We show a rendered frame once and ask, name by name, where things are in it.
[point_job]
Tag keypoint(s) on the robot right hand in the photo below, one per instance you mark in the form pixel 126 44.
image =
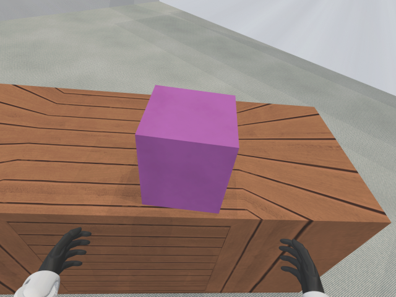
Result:
pixel 306 271

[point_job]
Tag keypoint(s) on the robot left hand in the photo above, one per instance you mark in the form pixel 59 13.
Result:
pixel 56 259

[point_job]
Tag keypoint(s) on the carton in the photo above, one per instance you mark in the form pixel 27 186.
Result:
pixel 187 143

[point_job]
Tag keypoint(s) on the robot left forearm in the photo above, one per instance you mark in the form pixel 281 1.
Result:
pixel 40 284

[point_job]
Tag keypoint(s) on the pedestal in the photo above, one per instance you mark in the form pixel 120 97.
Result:
pixel 68 159

